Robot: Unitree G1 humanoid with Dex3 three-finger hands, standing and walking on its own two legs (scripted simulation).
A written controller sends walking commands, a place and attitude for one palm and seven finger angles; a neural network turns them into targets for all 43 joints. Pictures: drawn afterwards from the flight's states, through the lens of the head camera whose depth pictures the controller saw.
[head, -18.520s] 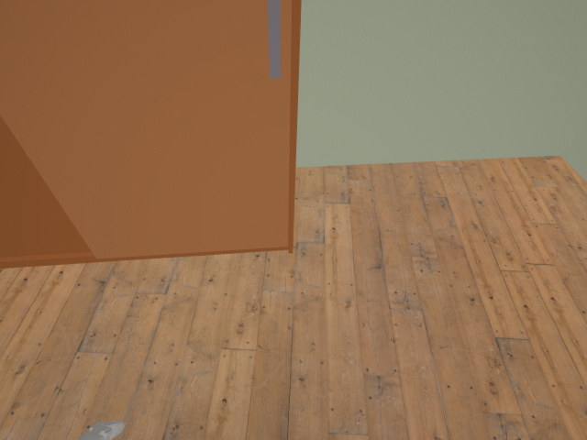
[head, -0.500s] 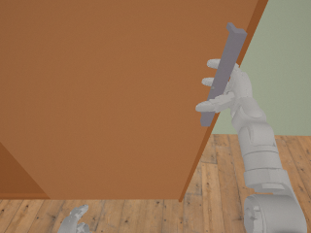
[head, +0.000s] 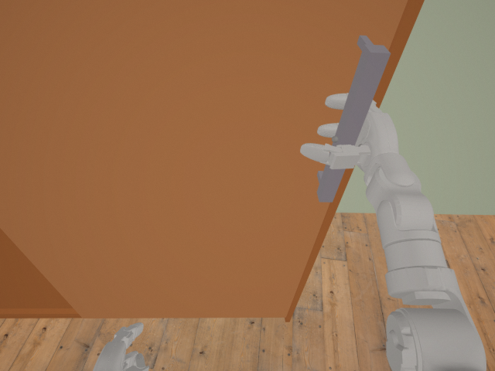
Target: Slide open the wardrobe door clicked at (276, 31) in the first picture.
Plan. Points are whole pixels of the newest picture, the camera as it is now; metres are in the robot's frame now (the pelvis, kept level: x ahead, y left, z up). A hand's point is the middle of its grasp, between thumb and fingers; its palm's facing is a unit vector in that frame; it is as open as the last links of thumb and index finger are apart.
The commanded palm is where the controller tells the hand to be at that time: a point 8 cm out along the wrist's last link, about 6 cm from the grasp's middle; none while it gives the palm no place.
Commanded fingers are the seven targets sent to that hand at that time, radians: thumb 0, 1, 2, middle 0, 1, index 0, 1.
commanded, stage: grip the handle and tug to test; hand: right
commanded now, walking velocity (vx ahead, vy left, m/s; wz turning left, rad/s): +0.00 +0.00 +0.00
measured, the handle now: (341, 129) +0.46 -0.12 +0.19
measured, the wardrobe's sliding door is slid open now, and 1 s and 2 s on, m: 0.00 0.00 0.00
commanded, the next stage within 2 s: move the hooked fingers beside the handle in 1.06 s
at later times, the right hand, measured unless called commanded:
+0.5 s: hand (335, 139) +0.41 -0.10 +0.21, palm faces -0.08 +1.00 +0.00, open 5.5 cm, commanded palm +0.38 -0.15 +0.21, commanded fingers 0.00 -0.90 -0.90 0.45 1.40 0.45 1.40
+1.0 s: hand (335, 140) +0.41 -0.10 +0.20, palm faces -0.08 +1.00 -0.01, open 5.6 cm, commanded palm +0.35 -0.15 +0.21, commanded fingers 0.00 -0.90 -0.90 0.45 1.40 0.45 1.40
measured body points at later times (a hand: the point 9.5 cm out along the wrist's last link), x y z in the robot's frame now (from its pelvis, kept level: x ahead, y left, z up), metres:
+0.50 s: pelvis +0.01 +0.00 +0.00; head -0.01 +0.02 +0.45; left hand +0.16 +0.23 -0.10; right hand +0.41 -0.15 +0.21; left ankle -0.01 +0.12 -0.74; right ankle -0.01 -0.12 -0.74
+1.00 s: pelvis +0.04 +0.00 +0.00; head +0.03 +0.03 +0.45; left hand +0.20 +0.24 -0.09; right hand +0.41 -0.15 +0.21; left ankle -0.01 +0.12 -0.74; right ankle -0.01 -0.12 -0.74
